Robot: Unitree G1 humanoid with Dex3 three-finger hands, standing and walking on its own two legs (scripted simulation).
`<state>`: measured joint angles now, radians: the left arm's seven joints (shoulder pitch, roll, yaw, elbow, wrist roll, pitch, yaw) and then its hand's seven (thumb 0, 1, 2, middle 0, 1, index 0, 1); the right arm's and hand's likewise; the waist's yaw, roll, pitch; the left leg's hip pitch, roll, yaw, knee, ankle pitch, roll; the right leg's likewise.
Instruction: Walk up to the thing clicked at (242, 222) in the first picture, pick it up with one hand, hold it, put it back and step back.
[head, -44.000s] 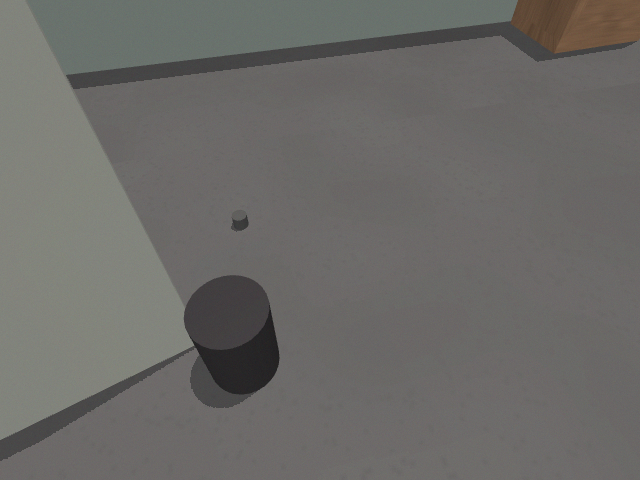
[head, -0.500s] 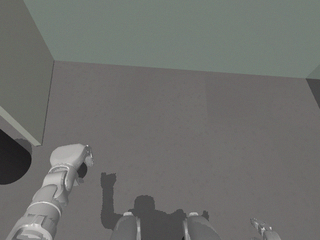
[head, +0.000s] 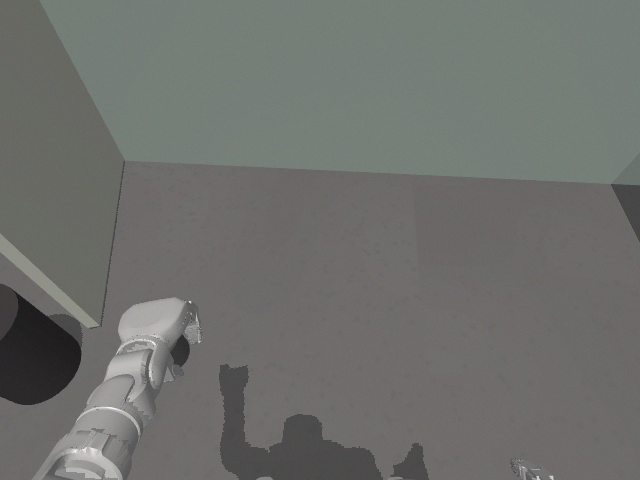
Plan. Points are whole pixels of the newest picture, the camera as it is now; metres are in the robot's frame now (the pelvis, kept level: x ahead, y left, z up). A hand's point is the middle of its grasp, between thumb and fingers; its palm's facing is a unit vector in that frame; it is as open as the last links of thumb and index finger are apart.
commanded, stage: hold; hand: left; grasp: from above
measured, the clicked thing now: (162, 346) +0.33 +0.24 -0.09
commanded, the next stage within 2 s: crouch in 1.82 s
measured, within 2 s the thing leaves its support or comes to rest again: neither
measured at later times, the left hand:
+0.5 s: hand (164, 334) +0.32 +0.22 -0.03, palm faces -0.45 -0.07 -0.89, open 7.4 cm
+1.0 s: hand (160, 344) +0.30 +0.21 -0.02, palm faces -0.45 -0.06 -0.89, open 7.5 cm
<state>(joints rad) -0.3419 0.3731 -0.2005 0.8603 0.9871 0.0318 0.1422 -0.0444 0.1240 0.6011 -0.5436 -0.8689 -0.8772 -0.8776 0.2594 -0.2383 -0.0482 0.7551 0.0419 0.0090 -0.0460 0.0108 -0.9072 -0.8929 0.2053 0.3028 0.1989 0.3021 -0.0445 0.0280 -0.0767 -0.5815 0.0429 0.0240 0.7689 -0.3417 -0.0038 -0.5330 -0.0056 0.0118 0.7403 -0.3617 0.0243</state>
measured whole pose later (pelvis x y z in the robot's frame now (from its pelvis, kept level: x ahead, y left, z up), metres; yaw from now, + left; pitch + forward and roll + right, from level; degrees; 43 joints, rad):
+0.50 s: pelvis +0.01 +0.00 +0.02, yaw -1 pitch +5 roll +0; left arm -0.31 0.38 -0.23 0.75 0.99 0.03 0.04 -0.04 0.12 0.60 -0.54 -0.87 -0.88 -0.88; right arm 0.22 -0.24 -0.05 0.71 0.06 0.05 -0.04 0.01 -0.90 -0.89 0.20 0.30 0.20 0.30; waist -0.01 0.03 -0.05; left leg -0.39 0.04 0.04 0.60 -0.29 -0.01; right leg -0.35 -0.01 0.03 0.58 -0.31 0.02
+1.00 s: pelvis +0.00 -0.01 +0.03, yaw -1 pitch +2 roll +0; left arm -0.27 0.39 -0.23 0.67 0.98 0.02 -0.01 -0.05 0.12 0.60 -0.54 -0.87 -0.85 -0.89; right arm 0.20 -0.25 -0.04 0.69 0.07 0.07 -0.05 0.01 -0.90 -0.89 0.20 0.30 0.20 0.30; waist 0.00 0.04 -0.02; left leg -0.31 0.04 0.04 0.51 -0.24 -0.01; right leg -0.28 -0.01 0.03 0.52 -0.27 0.02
